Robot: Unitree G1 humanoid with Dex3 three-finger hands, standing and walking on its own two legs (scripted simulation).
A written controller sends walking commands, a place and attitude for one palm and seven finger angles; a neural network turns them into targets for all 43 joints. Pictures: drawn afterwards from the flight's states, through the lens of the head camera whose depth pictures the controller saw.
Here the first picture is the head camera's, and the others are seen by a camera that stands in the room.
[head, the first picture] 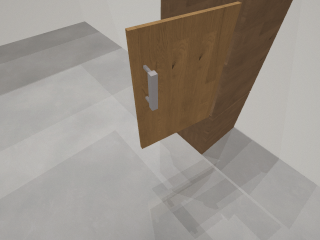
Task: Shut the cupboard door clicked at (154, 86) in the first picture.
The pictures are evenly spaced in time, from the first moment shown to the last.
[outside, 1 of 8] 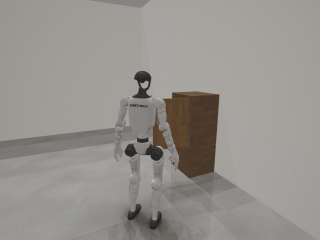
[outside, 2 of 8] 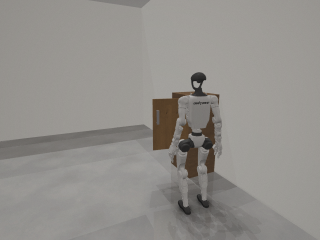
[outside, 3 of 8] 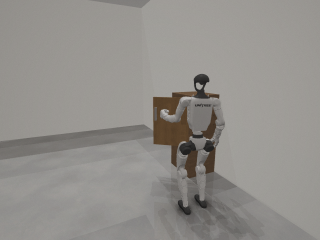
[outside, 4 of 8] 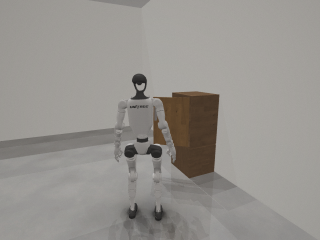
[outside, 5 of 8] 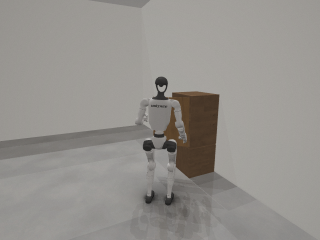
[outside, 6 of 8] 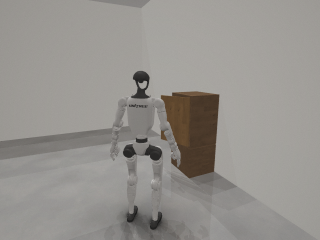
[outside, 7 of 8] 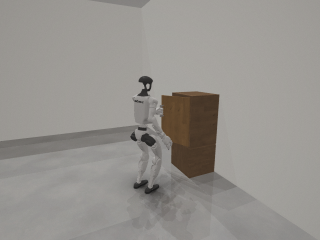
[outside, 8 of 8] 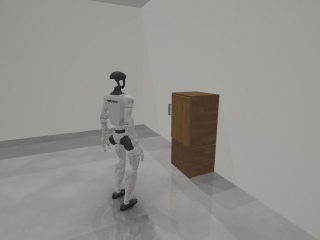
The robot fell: no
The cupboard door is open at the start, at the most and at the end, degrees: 80 80 0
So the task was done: yes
